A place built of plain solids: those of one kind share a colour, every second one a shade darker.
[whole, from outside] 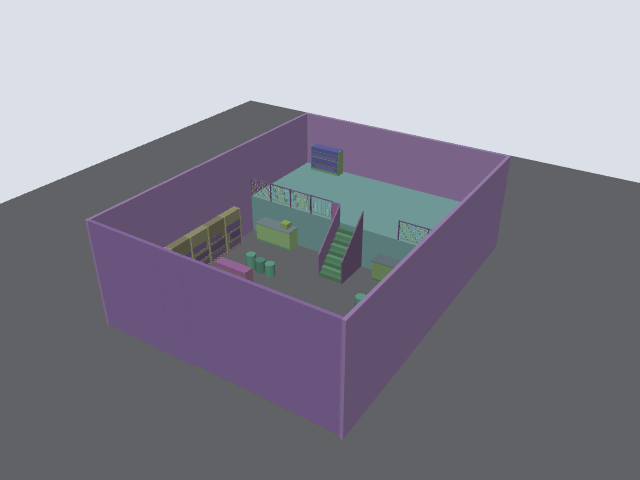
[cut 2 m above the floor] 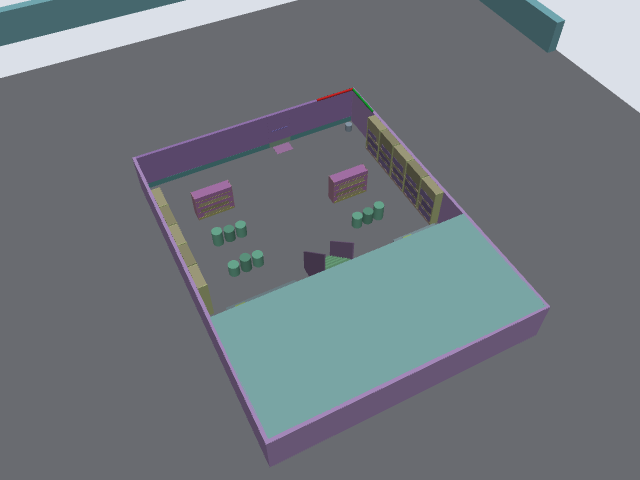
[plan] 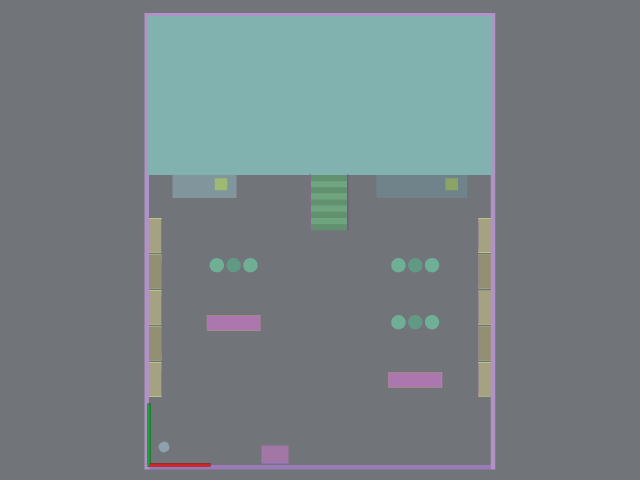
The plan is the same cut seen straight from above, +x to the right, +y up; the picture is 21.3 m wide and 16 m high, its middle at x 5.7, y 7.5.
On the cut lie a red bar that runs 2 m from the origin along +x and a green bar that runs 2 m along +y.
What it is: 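A hardware shop at street level behind a glazed front, one room two levels high, with a raised rear level reached by one straight flight, fitted out in the 1990s to 2020s; 11.4 x 14.9 m, 4.99 m high throughout; its front glazed onto the street; the raised level 2.05 m over the floor, over the rear 5.2 m, open to the hall behind a guard 1.0 m high along its edge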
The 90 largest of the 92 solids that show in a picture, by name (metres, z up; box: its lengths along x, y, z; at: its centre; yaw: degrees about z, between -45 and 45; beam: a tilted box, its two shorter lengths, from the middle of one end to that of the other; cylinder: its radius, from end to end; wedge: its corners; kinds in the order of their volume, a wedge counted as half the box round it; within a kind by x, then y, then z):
{
 "upper_1": {"box": [11.49, 5.3, 2.1], "at": [5.7, 12.32, 1.0]},
 "street_hedge_1": {"box": [0.6, 15.85, 2.25], "at": [-13.9, -8.07, 1.07]},
 "street_hedge_2": {"box": [39.8, 0.6, 2.25], "at": [5.7, -16.3, 1.07]},
 "wall_1": {"box": [0.15, 15.22, 5.04], "at": [-0.07, 7.46, 2.47]},
 "wall_2": {"box": [11.69, 0.15, 5.04], "at": [5.7, 14.99, 2.47]},
 "wall_3": {"box": [0.15, 15.22, 5.04], "at": [11.46, 7.46, 2.47]},
 "shelves_body_1": {"box": [0.4, 1.16, 2.1], "at": [0.2, 2.85, 1.0]},
 "shelves_body_2": {"box": [0.4, 1.16, 2.1], "at": [0.2, 4.05, 1.0]},
 "shelves_body_3": {"box": [0.4, 1.16, 2.1], "at": [0.2, 5.25, 1.0]},
 "shelves_body_4": {"box": [0.4, 1.16, 2.1], "at": [0.2, 6.45, 1.0]},
 "shelves_body_5": {"box": [0.4, 1.16, 2.1], "at": [0.2, 7.65, 1.0]},
 "shelves_body_6": {"box": [0.4, 1.16, 2.1], "at": [11.19, 2.85, 1.0]},
 "shelves_body_7": {"box": [0.4, 1.16, 2.1], "at": [11.19, 4.05, 1.0]},
 "shelves_body_8": {"box": [0.4, 1.16, 2.1], "at": [11.19, 5.25, 1.0]},
 "shelves_body_9": {"box": [0.4, 1.16, 2.1], "at": [11.19, 6.45, 1.0]},
 "shelves_body_10": {"box": [0.4, 1.16, 2.1], "at": [11.19, 7.65, 1.0]},
 "window_wall_1": {"box": [3.6, 0.15, 5.04], "at": [1.8, -0.07, 2.47]},
 "window_wall_2": {"box": [1.2, 0.15, 5.04], "at": [4.2, -0.07, 2.47]},
 "window_wall_3": {"box": [6.59, 0.15, 5.04], "at": [8.1, -0.07, 2.47]},
 "stair_step_1": {"box": [1.22, 0.41, 0.26], "at": [6.0, 8.03, 0.08]},
 "stair_step_2": {"box": [1.22, 0.41, 0.46], "at": [6.0, 8.23, 0.18]},
 "stair_step_3": {"box": [1.22, 0.41, 0.67], "at": [6.0, 8.44, 0.28]},
 "stair_step_4": {"box": [1.22, 0.41, 0.87], "at": [6.0, 8.64, 0.39]},
 "stair_step_5": {"box": [1.22, 0.41, 1.07], "at": [6.0, 8.85, 0.49]},
 "stair_step_6": {"box": [1.22, 0.41, 1.28], "at": [6.0, 9.05, 0.59]},
 "stair_step_7": {"box": [1.22, 0.41, 1.49], "at": [6.0, 9.26, 0.69]},
 "stair_step_8": {"box": [1.22, 0.41, 1.69], "at": [6.0, 9.46, 0.8]},
 "stair_step_9": {"box": [1.22, 0.51, 1.9], "at": [6.0, 9.72, 0.9]},
 "counter_1": {"box": [2.1, 0.7, 1.05], "at": [1.85, 9.31, 0.47]},
 "counter_2": {"box": [2.99, 0.7, 1.05], "at": [9.1, 9.31, 0.47]},
 "gondola_1": {"box": [1.8, 0.5, 1.43], "at": [2.82, 4.73, 0.67]},
 "gondola_2": {"box": [1.8, 0.5, 1.43], "at": [8.88, 2.83, 0.67]},
 "shelves_goods_1": {"box": [0.41, 0.85, 0.32], "at": [0.2, 2.88, 0.29]},
 "shelves_goods_2": {"box": [0.41, 0.99, 0.33], "at": [0.2, 2.88, 0.77]},
 "shelves_goods_3": {"box": [0.41, 1.0, 0.25], "at": [0.2, 4.05, 0.74]},
 "shelves_goods_4": {"box": [0.41, 1.02, 0.35], "at": [0.2, 4.06, 0.3]},
 "shelves_goods_5": {"box": [0.41, 0.88, 0.29], "at": [0.2, 4.13, 1.23]},
 "shelves_goods_6": {"box": [0.41, 0.9, 0.35], "at": [0.2, 5.19, 1.27]},
 "shelves_goods_7": {"box": [0.41, 0.98, 0.31], "at": [0.2, 5.28, 0.28]},
 "shelves_goods_8": {"box": [0.41, 0.9, 0.28], "at": [0.2, 5.3, 0.75]},
 "shelves_goods_9": {"box": [0.41, 0.83, 0.26], "at": [0.2, 6.35, 1.22]},
 "shelves_goods_10": {"box": [0.41, 0.97, 0.32], "at": [0.2, 6.45, 0.29]},
 "shelves_goods_11": {"box": [0.41, 1.02, 0.34], "at": [0.2, 6.45, 0.78]},
 "shelves_goods_12": {"box": [0.41, 1.04, 0.39], "at": [0.2, 7.66, 1.29]},
 "shelves_goods_13": {"box": [0.41, 0.91, 0.34], "at": [0.2, 7.69, 0.3]},
 "shelves_goods_14": {"box": [0.41, 0.76, 0.36], "at": [0.2, 7.74, 0.79]},
 "upper_gondola_1": {"box": [1.8, 0.5, 1.43], "at": [1.6, 14.49, 2.71]},
 "bin_1": {"cylinder": 0.24, "from": [2.26, 6.66, 0.0], "to": [2.26, 6.66, 0.78]},
 "bin_2": {"cylinder": 0.24, "from": [2.82, 6.66, 0.0], "to": [2.82, 6.66, 0.65]},
 "bin_3": {"cylinder": 0.24, "from": [3.38, 6.66, 0.0], "to": [3.38, 6.66, 0.63]},
 "bin_4": {"cylinder": 0.24, "from": [8.31, 4.76, 0.0], "to": [8.31, 4.76, 0.64]},
 "bin_5": {"cylinder": 0.24, "from": [8.31, 6.66, 0.0], "to": [8.31, 6.66, 0.62]},
 "bin_6": {"cylinder": 0.24, "from": [8.88, 4.76, 0.0], "to": [8.88, 4.76, 0.64]},
 "bin_7": {"cylinder": 0.24, "from": [8.88, 6.66, 0.0], "to": [8.88, 6.66, 0.74]},
 "bin_8": {"cylinder": 0.24, "from": [9.44, 4.76, 0.0], "to": [9.44, 4.76, 0.78]},
 "bin_9": {"cylinder": 0.24, "from": [9.44, 6.66, 0.0], "to": [9.44, 6.66, 0.57]},
 "stair_guard_1": {"wedge": [[5.34, 7.82, -0.02], [5.34, 7.82, 1.15], [5.34, 9.68, -0.02], [5.34, 9.68, 3.01], [5.4, 7.82, -0.02], [5.4, 7.82, 1.15], [5.4, 9.68, -0.02], [5.4, 9.68, 3.01]]},
 "stair_guard_2": {"wedge": [[6.6, 7.82, -0.02], [6.6, 7.82, 1.15], [6.6, 9.68, -0.02], [6.6, 9.68, 3.01], [6.66, 7.82, -0.02], [6.66, 7.82, 1.15], [6.66, 9.68, -0.02], [6.66, 9.68, 3.01]]},
 "stallriser_1": {"box": [3.6, 0.05, 0.35], "at": [1.8, -0.02, 0.12]},
 "stallriser_2": {"box": [6.59, 0.05, 0.35], "at": [8.1, -0.02, 0.12]},
 "counter_top_1": {"box": [2.14, 0.78, 0.04], "at": [1.85, 9.29, 1.02]},
 "counter_top_2": {"box": [3.03, 0.78, 0.04], "at": [9.1, 9.29, 1.02]},
 "front_foot_1": {"box": [6.59, 0.15, 0.12], "at": [8.1, -0.07, 0.01]},
 "till_1": {"box": [0.42, 0.4, 0.28], "at": [2.4, 9.36, 1.18]},
 "till_2": {"box": [0.42, 0.4, 0.28], "at": [10.09, 9.36, 1.18]},
 "shelves_cheek_1": {"box": [0.41, 0.032, 2.1], "at": [0.21, 5.88, 1.0]},
 "shelves_cheek_2": {"box": [0.41, 0.032, 2.1], "at": [0.21, 8.21, 1.0]},
 "shelves_cheek_3": {"box": [0.41, 0.032, 2.1], "at": [11.18, 8.21, 1.0]},
 "front_corner_1": {"box": [0.04, 0.17, 4.89], "at": [0.0, -0.07, 2.4]},
 "front_corner_2": {"box": [0.04, 0.17, 4.89], "at": [11.39, -0.07, 2.4]},
 "end_1": {"box": [0.026, 0.53, 1.45], "at": [3.71, 4.73, 0.68]},
 "end_2": {"box": [0.026, 0.53, 1.45], "at": [9.76, 2.83, 0.68]},
 "plant_pot_1": {"cylinder": 0.18, "from": [0.5, 0.6, 0.0], "to": [0.5, 0.6, 0.38]},
 "door_mat_1": {"box": [0.9, 0.6, 0.07], "at": [4.2, 0.35, -0.02]},
 "upper_guard_return_1": {"box": [0.4, 0.06, 0.99], "at": [5.14, 9.7, 2.5]},
 "street_door_kick_1": {"box": [1.2, 0.05, 0.35], "at": [4.2, -0.02, 0.12]},
 "upper_end_1": {"box": [0.026, 0.53, 1.45], "at": [2.49, 14.49, 2.73]},
 "goods_1": {"box": [1.31, 0.008, 0.23], "at": [2.77, 4.99, 0.93]},
 "goods_2": {"box": [1.52, 0.008, 0.17], "at": [2.81, 4.99, 0.54]},
 "goods_3": {"box": [1.38, 0.008, 0.22], "at": [2.82, 4.99, 0.23]},
 "goods_4": {"box": [1.29, 0.008, 0.19], "at": [8.83, 3.09, 0.21]},
 "goods_5": {"box": [1.35, 0.008, 0.17], "at": [8.9, 3.09, 0.53]},
 "goods_6": {"box": [1.41, 0.008, 0.18], "at": [8.91, 3.09, 0.9]},
 "shelf_1": {"box": [1.74, 0.016, 0.17], "at": [2.82, 4.99, 0.04]},
 "shelf_2": {"box": [1.74, 0.016, 0.17], "at": [8.88, 3.09, 0.04]},
 "upper_goods_1": {"box": [1.54, 0.008, 0.2], "at": [1.58, 14.24, 2.96]},
 "upper_goods_2": {"box": [1.34, 0.008, 0.25], "at": [1.59, 14.24, 2.3]},
 "upper_goods_3": {"box": [1.22, 0.008, 0.19], "at": [1.63, 14.24, 2.59]},
 "upper_shelf_1": {"box": [1.74, 0.016, 0.17], "at": [1.6, 14.24, 2.08]},
 "counter_kick_1": {"box": [2.1, 0.012, 0.15], "at": [1.85, 8.95, 0.03]}
}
